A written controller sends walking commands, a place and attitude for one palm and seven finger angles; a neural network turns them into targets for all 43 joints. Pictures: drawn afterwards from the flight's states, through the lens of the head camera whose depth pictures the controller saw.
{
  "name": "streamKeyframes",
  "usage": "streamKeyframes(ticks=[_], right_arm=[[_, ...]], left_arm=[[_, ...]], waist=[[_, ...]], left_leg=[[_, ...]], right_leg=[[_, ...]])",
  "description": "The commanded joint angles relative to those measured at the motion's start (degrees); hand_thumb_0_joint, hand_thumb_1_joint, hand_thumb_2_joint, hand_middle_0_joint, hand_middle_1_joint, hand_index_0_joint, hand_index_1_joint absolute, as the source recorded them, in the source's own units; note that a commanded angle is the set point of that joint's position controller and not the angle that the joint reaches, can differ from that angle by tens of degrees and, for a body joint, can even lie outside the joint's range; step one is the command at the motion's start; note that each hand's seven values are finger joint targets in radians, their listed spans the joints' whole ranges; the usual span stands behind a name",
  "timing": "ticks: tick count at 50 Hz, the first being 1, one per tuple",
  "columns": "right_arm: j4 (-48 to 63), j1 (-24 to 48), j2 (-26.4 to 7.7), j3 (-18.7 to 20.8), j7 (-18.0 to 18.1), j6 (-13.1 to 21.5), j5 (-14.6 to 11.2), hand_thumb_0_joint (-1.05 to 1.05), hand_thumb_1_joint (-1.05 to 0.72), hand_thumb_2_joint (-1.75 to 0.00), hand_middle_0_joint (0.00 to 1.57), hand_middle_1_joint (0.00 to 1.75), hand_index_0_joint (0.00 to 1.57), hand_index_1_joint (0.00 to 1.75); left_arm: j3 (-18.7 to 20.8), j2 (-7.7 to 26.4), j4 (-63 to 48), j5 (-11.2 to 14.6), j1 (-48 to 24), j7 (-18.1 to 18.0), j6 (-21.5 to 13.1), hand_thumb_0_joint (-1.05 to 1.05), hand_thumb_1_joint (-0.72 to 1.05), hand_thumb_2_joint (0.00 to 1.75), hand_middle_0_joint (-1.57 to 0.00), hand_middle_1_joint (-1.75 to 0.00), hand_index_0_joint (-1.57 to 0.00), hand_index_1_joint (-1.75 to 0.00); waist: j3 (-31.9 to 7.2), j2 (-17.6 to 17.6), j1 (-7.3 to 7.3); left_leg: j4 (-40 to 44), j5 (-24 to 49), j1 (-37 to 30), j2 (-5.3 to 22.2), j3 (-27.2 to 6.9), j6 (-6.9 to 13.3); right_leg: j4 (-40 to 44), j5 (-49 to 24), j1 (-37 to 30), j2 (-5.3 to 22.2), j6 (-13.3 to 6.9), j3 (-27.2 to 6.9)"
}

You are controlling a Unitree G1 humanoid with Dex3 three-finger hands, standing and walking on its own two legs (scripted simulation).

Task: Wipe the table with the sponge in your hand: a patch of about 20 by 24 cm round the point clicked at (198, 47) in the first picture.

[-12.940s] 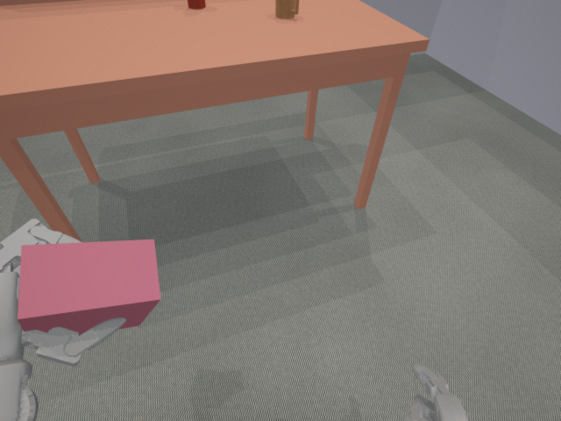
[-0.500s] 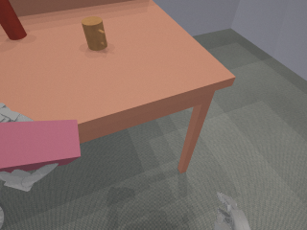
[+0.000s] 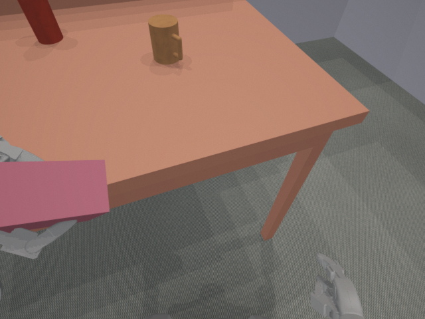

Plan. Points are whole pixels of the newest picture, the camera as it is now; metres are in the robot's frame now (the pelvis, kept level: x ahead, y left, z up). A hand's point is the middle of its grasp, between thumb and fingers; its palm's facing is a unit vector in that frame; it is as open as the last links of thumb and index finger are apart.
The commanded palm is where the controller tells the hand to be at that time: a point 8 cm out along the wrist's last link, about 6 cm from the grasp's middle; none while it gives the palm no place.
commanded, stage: shuffle to correct the standing spot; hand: left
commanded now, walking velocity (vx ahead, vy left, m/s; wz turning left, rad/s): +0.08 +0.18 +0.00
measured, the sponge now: (64, 197) +0.24 +0.22 +0.17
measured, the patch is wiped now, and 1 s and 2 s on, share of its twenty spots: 0.00 0.00 0.00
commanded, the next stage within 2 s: come to a stop and stand still in 1.00 s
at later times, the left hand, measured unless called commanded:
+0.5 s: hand out of the picture +0.22 +0.33 +0.18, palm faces +0.42 -0.80 -0.43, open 10.1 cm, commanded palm +0.16 +0.37 +0.20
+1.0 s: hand out of the picture +0.23 +0.38 +0.20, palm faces +0.41 -0.80 -0.43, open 10.1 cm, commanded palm +0.18 +0.42 +0.20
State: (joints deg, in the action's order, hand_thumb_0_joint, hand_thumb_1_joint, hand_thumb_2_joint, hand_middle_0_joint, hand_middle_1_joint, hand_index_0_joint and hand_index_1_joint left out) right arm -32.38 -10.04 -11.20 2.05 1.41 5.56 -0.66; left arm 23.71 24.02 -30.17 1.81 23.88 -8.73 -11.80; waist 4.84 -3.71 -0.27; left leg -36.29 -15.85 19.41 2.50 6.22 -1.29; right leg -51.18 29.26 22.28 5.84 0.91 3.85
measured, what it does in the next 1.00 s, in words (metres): steps to the left: left foot, then right foot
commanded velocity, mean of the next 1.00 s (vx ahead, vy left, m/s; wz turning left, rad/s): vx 0.14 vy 0.11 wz -0.02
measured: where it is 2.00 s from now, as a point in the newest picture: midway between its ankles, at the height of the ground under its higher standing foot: outside the picture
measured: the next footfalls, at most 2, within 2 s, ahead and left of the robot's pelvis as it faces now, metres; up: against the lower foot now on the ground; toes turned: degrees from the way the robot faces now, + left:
left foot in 0.36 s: +0.09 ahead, +0.28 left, +0.00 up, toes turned +5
right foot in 0.54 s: +0.04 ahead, +0.00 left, +0.00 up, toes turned -6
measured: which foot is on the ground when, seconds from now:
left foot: down 0.00-0.10, up 0.12-0.34, down 0.36-1.00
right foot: down 0.00-0.38, up 0.40-0.52, down 0.54-0.80, up 0.82-1.00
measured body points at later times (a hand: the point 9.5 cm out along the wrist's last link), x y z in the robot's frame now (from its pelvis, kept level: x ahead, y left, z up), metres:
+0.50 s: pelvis +0.00 +0.08 +0.00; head +0.03 +0.09 +0.45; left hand +0.19 +0.37 +0.21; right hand +0.17 -0.15 -0.08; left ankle +0.03 +0.21 -0.72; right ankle -0.01 -0.02 -0.70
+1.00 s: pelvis +0.02 +0.14 +0.01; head +0.03 +0.14 +0.46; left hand +0.21 +0.42 +0.22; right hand +0.18 -0.07 -0.09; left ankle +0.05 +0.27 -0.72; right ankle +0.02 +0.07 -0.70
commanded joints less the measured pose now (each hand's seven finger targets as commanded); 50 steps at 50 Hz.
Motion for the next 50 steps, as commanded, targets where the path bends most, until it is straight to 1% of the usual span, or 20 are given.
streamKeyframes(ticks=[1,3,4,5,6,8,10,12,15,20,26,28,29,30,33,37,39,41,46,50], right_arm=[[7.23,2.12,-7.86,1.70,-0.68,4.33,-0.72,0.00,-0.90,-0.90,0.20,0.30,0.20,0.30],[7.25,3.21,-8.08,0.73,-0.40,4.28,-0.40,0.00,-0.90,-0.90,0.20,0.30,0.20,0.30],[7.57,2.29,-6.68,0.28,-0.47,3.64,-0.20,0.00,-0.90,-0.90,0.20,0.30,0.20,0.30],[7.87,2.27,-5.90,0.34,-0.85,3.12,-0.20,0.00,-0.90,-0.90,0.20,0.30,0.20,0.30],[7.21,2.29,-7.70,1.68,-1.32,2.45,-0.33,0.00,-0.90,-0.90,0.20,0.30,0.20,0.30],[5.52,3.15,-6.73,0.05,-1.16,1.76,0.06,0.00,-0.90,-0.90,0.20,0.30,0.20,0.30],[4.97,2.73,-5.20,-0.87,-0.83,1.04,0.40,0.00,-0.90,-0.90,0.20,0.30,0.20,0.30],[5.74,3.70,-4.58,-0.56,-0.37,1.12,0.44,0.00,-0.90,-0.90,0.20,0.30,0.20,0.30],[5.92,3.60,-4.99,0.28,0.28,1.95,0.37,0.00,-0.90,-0.90,0.20,0.30,0.20,0.30],[7.00,2.05,-7.63,2.25,0.39,3.18,-0.37,0.00,-0.90,-0.90,0.20,0.30,0.20,0.30],[6.03,2.98,-7.53,0.74,0.03,4.24,-0.45,0.00,-0.90,-0.90,0.20,0.30,0.20,0.30],[6.53,2.11,-6.27,0.79,-0.17,3.05,-0.21,0.00,-0.90,-0.90,0.20,0.30,0.20,0.30],[6.09,1.95,-7.55,2.15,-0.51,2.36,-0.55,0.00,-0.90,-0.90,0.20,0.30,0.20,0.30],[5.73,2.38,-7.47,1.46,-0.88,2.11,-0.42,0.00,-0.90,-0.90,0.20,0.30,0.20,0.30],[4.91,3.37,-5.99,0.02,-0.49,1.20,0.04,0.00,-0.90,-0.90,0.20,0.30,0.20,0.30],[5.74,2.92,-6.07,0.90,1.00,2.22,0.21,0.00,-0.90,-0.90,0.20,0.30,0.20,0.30],[6.24,2.17,-8.35,1.80,1.66,3.16,-0.35,0.00,-0.90,-0.90,0.20,0.30,0.20,0.30],[5.63,2.67,-7.62,1.66,1.68,3.57,0.08,0.00,-0.90,-0.90,0.20,0.30,0.20,0.30],[4.90,1.98,-7.02,1.16,1.04,4.94,-0.25,0.00,-0.90,-0.90,0.20,0.30,0.20,0.30],[5.17,2.65,-6.88,-0.14,1.63,4.14,-0.09,0.00,-0.90,-0.90,0.20,0.30,0.20,0.30]], left_arm=[[4.69,6.66,-15.43,0.70,0.21,-0.71,-2.92,0.00,0.10,1.30,-1.20,-1.60,-1.20,-1.60],[6.15,8.22,-13.61,0.69,0.91,-1.05,-2.29,0.00,0.10,1.30,-1.20,-1.60,-1.20,-1.60],[6.57,9.42,-12.94,0.24,-0.36,-1.24,-2.36,0.00,0.10,1.30,-1.20,-1.60,-1.20,-1.60],[7.69,10.18,-9.78,0.85,-0.54,-1.36,-1.76,0.00,0.10,1.30,-1.20,-1.60,-1.20,-1.60],[5.12,7.48,-9.86,1.47,-1.94,-1.19,-1.68,0.00,0.10,1.30,-1.20,-1.60,-1.20,-1.60],[7.51,9.58,-9.15,0.99,-2.05,-1.51,-2.18,0.00,0.10,1.30,-1.20,-1.60,-1.20,-1.60],[6.19,7.62,-6.29,0.16,-0.22,-1.43,-3.04,0.00,0.10,1.30,-1.20,-1.60,-1.20,-1.60],[4.81,6.55,-7.01,-0.14,-1.51,-1.49,-3.10,0.00,0.10,1.30,-1.20,-1.60,-1.20,-1.60],[3.24,6.38,-10.60,-0.05,-3.15,-1.50,-2.61,0.00,0.10,1.30,-1.20,-1.60,-1.20,-1.60],[4.35,7.27,-14.75,-0.11,-1.24,-0.86,-3.11,0.00,0.10,1.30,-1.20,-1.60,-1.20,-1.60],[5.53,7.10,-12.93,0.15,0.56,-1.48,-3.20,0.00,0.10,1.30,-1.20,-1.60,-1.20,-1.60],[6.76,8.62,-7.52,0.39,1.19,-1.66,-2.74,0.00,0.10,1.30,-1.20,-1.60,-1.20,-1.60],[5.35,6.84,-5.87,1.32,0.56,-1.36,-2.45,0.00,0.10,1.30,-1.20,-1.60,-1.20,-1.60],[5.25,6.88,-6.85,1.06,-1.17,-1.30,-2.79,0.00,0.10,1.30,-1.20,-1.60,-1.20,-1.60],[5.59,7.52,-6.64,-0.07,-1.66,-1.19,-4.15,0.00,0.10,1.30,-1.20,-1.60,-1.20,-1.60],[2.29,6.21,-10.93,-0.07,-6.11,-0.71,-4.02,0.00,0.10,1.30,-1.20,-1.60,-1.20,-1.60],[2.21,5.77,-13.45,-0.02,-6.90,-0.50,-4.40,0.00,0.10,1.30,-1.20,-1.60,-1.20,-1.60],[3.86,7.63,-11.06,-0.32,-5.26,-0.31,-3.88,0.00,0.10,1.30,-1.20,-1.60,-1.20,-1.60],[4.16,6.10,-14.33,0.43,-0.06,-0.27,-4.11,0.00,0.10,1.30,-1.20,-1.60,-1.20,-1.60],[4.87,6.20,-7.66,0.38,1.00,-0.73,-2.46,0.00,0.10,1.30,-1.20,-1.60,-1.20,-1.60]], waist=[[-11.62,17.03,-0.17],[-9.56,12.89,-0.98],[-9.59,3.02,-0.12],[-8.07,-11.53,-0.87],[-5.40,-13.46,-0.73],[-6.27,-4.19,-0.44],[-8.62,-4.32,-0.33],[-9.24,-7.64,-0.77],[-10.09,-2.16,-0.42],[-11.13,22.20,0.67],[-10.69,13.57,-0.39],[-8.90,-7.83,0.09],[-5.50,-12.55,-0.61],[-5.85,-8.32,-0.15],[-7.31,-4.45,-0.21],[-7.99,0.61,0.08],[-7.95,18.09,0.45],[-7.47,21.10,1.28],[-11.10,15.94,0.19],[-10.12,12.43,-0.19]], left_leg=[[10.10,18.83,-4.99,9.87,-9.09,8.69],[5.79,5.92,2.36,6.70,-4.84,5.26],[-2.36,-3.41,9.49,2.14,-2.70,2.86],[-15.58,-11.39,14.72,-2.37,-0.51,0.10],[-24.62,-9.94,16.63,-0.46,-6.47,-0.73],[-28.18,-10.35,19.34,2.34,-10.33,-0.60],[-19.15,-7.69,12.63,2.85,-7.70,-0.10],[-7.32,-4.41,4.68,0.72,-2.15,0.37],[7.20,3.71,-7.11,-2.90,2.95,0.35],[16.33,13.95,-9.66,12.96,-18.66,10.59],[7.51,4.76,1.92,7.15,-7.34,5.91],[-11.44,-9.16,14.47,-1.99,-0.53,0.94],[-21.22,-10.79,17.71,-0.92,-4.33,0.12],[-24.98,-9.80,19.73,1.02,-8.02,-0.09],[-11.34,-8.39,8.77,3.48,-7.95,1.28],[7.19,1.16,-8.68,-2.16,0.90,1.32],[15.19,-2.75,-14.00,9.05,-16.68,6.72],[22.90,-7.07,-9.33,15.67,-29.70,12.81],[16.62,9.18,-8.75,12.08,-16.51,11.89],[12.30,-5.00,2.36,9.49,-10.92,7.39]], right_leg=[[6.90,-4.14,-4.03,-3.43,0.05,2.75],[22.64,-14.29,-12.78,-2.51,-0.47,1.76],[29.22,-17.25,-17.23,5.31,-3.68,-10.11],[34.67,-16.09,-15.61,17.17,-8.64,-29.24],[36.03,-19.01,-13.79,20.57,-11.30,-32.10],[30.57,-31.18,-16.00,20.11,-12.68,-26.86],[26.61,-39.78,-15.34,14.72,-9.05,-13.61],[25.95,-38.27,-12.82,12.16,-7.22,-8.76],[22.45,-26.26,-8.86,8.66,-4.20,-5.31],[-6.35,4.76,3.87,-3.72,-0.02,1.12],[22.75,-12.54,-14.63,-3.06,-1.22,1.88],[33.25,-14.63,-18.70,13.88,-8.95,-26.21],[35.06,-19.08,-17.17,18.93,-12.18,-31.62],[33.01,-25.23,-18.08,19.63,-13.66,-28.72],[26.26,-34.52,-12.12,14.28,-9.44,-13.94],[22.48,-9.97,-4.54,6.05,-4.87,-5.44],[5.55,-2.25,5.12,-2.93,-1.06,0.39],[-10.64,3.97,8.79,-4.27,-0.99,-1.63],[1.78,-2.82,2.18,-3.84,-1.00,-0.09],[22.93,-9.24,-14.20,-5.76,-1.45,2.29]])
